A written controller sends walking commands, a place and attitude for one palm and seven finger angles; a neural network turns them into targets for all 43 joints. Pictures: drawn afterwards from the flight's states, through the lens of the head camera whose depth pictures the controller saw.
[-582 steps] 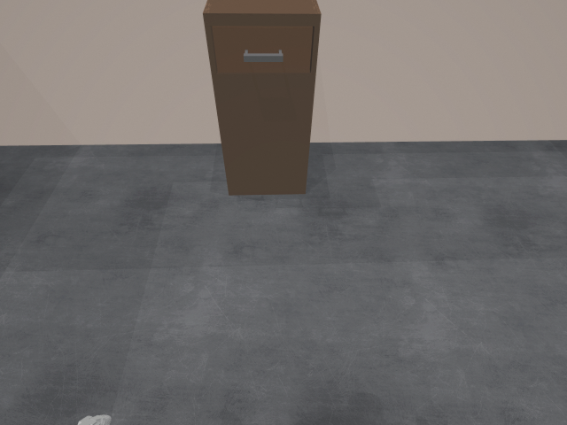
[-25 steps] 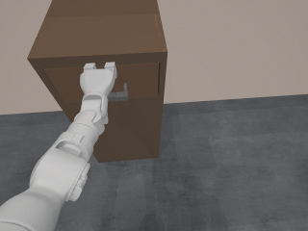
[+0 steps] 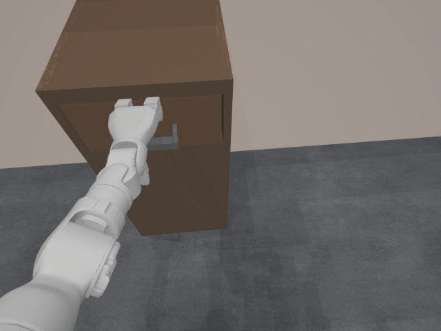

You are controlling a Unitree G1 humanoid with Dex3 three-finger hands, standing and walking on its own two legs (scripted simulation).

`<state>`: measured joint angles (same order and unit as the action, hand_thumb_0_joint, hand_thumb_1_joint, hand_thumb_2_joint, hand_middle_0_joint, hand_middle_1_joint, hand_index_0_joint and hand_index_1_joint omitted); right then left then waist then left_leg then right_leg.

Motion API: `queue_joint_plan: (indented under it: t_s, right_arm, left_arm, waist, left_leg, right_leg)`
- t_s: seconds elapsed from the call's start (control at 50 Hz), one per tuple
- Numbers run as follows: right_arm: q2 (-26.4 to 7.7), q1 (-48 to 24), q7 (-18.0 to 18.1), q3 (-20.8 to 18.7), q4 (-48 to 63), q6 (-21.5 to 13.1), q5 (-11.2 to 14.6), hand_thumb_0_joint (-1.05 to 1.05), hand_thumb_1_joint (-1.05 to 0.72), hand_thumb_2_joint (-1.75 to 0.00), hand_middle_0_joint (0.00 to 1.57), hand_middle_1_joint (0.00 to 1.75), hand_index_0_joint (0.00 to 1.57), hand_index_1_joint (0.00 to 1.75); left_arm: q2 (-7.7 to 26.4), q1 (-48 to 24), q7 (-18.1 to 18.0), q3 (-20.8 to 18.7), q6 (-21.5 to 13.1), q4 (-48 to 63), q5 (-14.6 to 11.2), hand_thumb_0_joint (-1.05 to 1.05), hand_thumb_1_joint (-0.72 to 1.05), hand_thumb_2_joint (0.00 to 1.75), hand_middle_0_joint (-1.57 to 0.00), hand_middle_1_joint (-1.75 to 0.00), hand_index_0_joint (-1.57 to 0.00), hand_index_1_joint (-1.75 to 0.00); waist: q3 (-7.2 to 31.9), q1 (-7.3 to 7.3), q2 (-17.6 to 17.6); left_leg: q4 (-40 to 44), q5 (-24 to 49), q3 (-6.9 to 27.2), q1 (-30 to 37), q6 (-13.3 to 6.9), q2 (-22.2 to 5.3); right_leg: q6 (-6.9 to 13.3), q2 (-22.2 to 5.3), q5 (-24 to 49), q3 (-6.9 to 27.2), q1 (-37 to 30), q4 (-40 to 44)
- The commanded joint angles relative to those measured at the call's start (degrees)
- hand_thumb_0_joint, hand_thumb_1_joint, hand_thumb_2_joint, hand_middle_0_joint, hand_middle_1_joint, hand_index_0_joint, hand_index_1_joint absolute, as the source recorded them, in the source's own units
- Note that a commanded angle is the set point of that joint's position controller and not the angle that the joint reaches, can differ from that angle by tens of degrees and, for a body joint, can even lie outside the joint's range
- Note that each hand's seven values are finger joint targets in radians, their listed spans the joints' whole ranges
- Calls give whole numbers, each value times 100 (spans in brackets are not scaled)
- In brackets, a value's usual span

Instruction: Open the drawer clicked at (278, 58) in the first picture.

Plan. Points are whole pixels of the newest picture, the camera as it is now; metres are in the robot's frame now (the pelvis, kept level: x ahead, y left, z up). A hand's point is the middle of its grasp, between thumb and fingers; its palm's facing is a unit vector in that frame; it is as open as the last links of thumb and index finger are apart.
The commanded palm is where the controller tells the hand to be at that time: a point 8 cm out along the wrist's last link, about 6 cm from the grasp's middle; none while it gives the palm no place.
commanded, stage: move the hooked fingers above the handle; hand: left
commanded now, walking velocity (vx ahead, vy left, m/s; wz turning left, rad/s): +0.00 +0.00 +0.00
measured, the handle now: (148, 137) +0.54 +0.14 -0.02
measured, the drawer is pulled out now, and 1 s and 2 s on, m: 0.00 0.00 0.00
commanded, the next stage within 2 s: lower the fingers behind the handle in 0.16 s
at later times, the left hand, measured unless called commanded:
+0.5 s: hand (143, 148) +0.47 +0.13 +0.03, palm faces -0.04 -0.02 -1.00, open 13.8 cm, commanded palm +0.47 +0.13 +0.08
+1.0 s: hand (143, 157) +0.48 +0.14 -0.01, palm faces -0.04 -0.03 -1.00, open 13.8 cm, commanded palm +0.46 +0.14 +0.04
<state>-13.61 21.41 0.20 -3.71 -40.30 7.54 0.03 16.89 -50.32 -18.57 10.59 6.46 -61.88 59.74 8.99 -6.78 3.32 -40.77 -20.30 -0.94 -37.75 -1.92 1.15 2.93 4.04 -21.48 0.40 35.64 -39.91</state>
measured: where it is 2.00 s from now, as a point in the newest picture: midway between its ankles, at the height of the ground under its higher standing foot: outside the picture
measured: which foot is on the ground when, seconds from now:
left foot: down 0.00-1.00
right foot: down 0.00-1.00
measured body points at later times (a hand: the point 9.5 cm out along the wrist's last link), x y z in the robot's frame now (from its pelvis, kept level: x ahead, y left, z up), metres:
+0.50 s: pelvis -0.01 +0.00 -0.01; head +0.07 -0.01 +0.44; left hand +0.47 +0.13 +0.08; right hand +0.03 -0.27 -0.14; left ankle -0.02 +0.10 -0.71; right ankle -0.04 -0.09 -0.71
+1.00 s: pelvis -0.01 +0.01 -0.02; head +0.08 +0.00 +0.42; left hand +0.47 +0.14 +0.04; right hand -0.02 -0.25 -0.15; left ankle -0.02 +0.10 -0.71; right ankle -0.04 -0.09 -0.71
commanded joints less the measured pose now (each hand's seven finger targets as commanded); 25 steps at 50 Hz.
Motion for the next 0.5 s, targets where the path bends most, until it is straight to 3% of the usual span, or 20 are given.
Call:
queue_joint_plan:
  t_s: [0.0, 0.04, 0.08, 0.18, 0.22, 0.26, 0.3, 0.34, 0.36, 0.4, 0.42, 0.44, 0.48]
  right_arm:
    - [-786, 455, 27, -253, 342, -114, -21, 0, -90, -90, 20, 30, 20, 30]
    - [-766, 387, 11, -254, 339, -117, -41, 0, -90, -90, 20, 30, 20, 30]
    - [-792, 390, 19, -227, 351, -91, -35, 0, -90, -90, 20, 30, 20, 30]
    - [-814, 285, 53, -207, 442, -35, 14, 0, -90, -90, 20, 30, 20, 30]
    - [-799, 254, 55, -227, 485, -51, 19, 0, -90, -90, 20, 30, 20, 30]
    - [-803, 314, 63, -241, 467, -68, 9, 0, -90, -90, 20, 30, 20, 30]
    - [-823, 312, 87, -217, 463, -87, 16, 0, -90, -90, 20, 30, 20, 30]
    - [-807, 332, 86, -220, 450, -127, -2, 0, -90, -90, 20, 30, 20, 30]
    - [-791, 359, 82, -231, 462, -147, -16, 0, -90, -90, 20, 30, 20, 30]
    - [-780, 387, 78, -227, 416, -176, -29, 0, -90, -90, 20, 30, 20, 30]
    - [-759, 374, 57, -236, 407, -192, -36, 0, -90, -90, 20, 30, 20, 30]
    - [-751, 382, 32, -245, 370, -208, -50, 0, -90, -90, 20, 30, 20, 30]
    - [-760, 412, 8, -253, 363, -227, -70, 0, -90, -90, 20, 30, 20, 30]
  left_arm:
    - [918, -2818, -396, -313, -148, 1151, 103, 0, -50, 30, -30, -120, -30, -120]
    - [950, -3008, -510, -346, -89, 1220, 122, 0, -50, 30, -30, -120, -30, -120]
    - [1298, -2945, -595, -589, 55, 1054, 163, 0, -50, 30, -30, -120, -30, -120]
    - [1277, -2642, -418, -533, 326, 777, 119, 0, -50, 30, -30, -120, -30, -120]
    - [860, -2680, -276, -187, 265, 947, 67, 0, -50, 30, -30, -120, -30, -120]
    - [832, -2570, -148, -193, 113, 940, 35, 0, -50, 30, -30, -120, -30, -120]
    - [780, -2504, -99, -134, -9, 864, 22, 0, -50, 30, -30, -120, -30, -120]
    - [952, -2614, -153, -284, -196, 996, 70, 0, -50, 30, -30, -120, -30, -120]
    - [882, -2614, -209, -240, -259, 1084, 103, 0, -50, 30, -30, -120, -30, -120]
    - [960, -2715, -377, -313, -305, 1010, 204, 0, -50, 30, -30, -120, -30, -120]
    - [836, -2743, -469, -235, -285, 961, 237, 0, -50, 30, -30, -120, -30, -120]
    - [760, -2910, -549, -213, -274, 957, 226, 0, -50, 30, -30, -120, -30, -120]
    - [870, -3041, -711, -316, -201, 969, 244, 0, -50, 30, -30, -120, -30, -120]
  waist:
    - [2098, -183, -237]
    - [2254, -182, -171]
    - [2329, -127, -250]
    - [2352, -89, -431]
    - [2305, -163, -343]
    - [2283, -184, -379]
    - [1957, -247, -601]
    - [2048, -199, -427]
    - [2133, -202, -321]
    - [2041, -240, -321]
    - [2021, -248, -173]
    - [2043, -299, -237]
    - [2339, -273, -115]
  left_leg:
    - [42, 2401, -20, 1446, -107, 42]
    - [4, 2456, -53, 1423, -108, 65]
    - [31, 2320, -83, 1248, -113, 84]
    - [91, 2366, -139, 1179, -112, 102]
    - [103, 2393, -144, 1363, -124, 92]
    - [73, 2508, -108, 1469, -137, 76]
    - [83, 2193, -94, 1252, -143, 83]
    - [19, 2234, -73, 1234, -135, 82]
    - [-13, 2231, -62, 1287, -137, 80]
    - [-95, 2157, -30, 1189, -119, 57]
    - [-128, 2126, -19, 1202, -103, 52]
    - [-182, 2188, 9, 1211, -102, 39]
    - [-262, 2187, 14, 1231, -99, 42]
  right_leg:
    - [-114, -102, 2662, 105, -848, 345]
    - [-106, -119, 2769, 128, -932, 319]
    - [-123, -124, 2805, 143, -1117, 285]
    - [-161, -151, 3104, 155, -1387, 322]
    - [-169, -146, 3056, 150, -1268, 390]
    - [-165, -143, 3099, 152, -1216, 385]
    - [-190, -157, 2896, 161, -1067, 429]
    - [-149, -165, 2799, 175, -985, 346]
    - [-146, -153, 2731, 168, -894, 309]
    - [-133, -133, 2507, 136, -627, 225]
    - [-113, -116, 2345, 107, -457, 194]
    - [-102, -105, 2321, 79, -368, 159]
    - [-103, -87, 2282, 82, -347, 55]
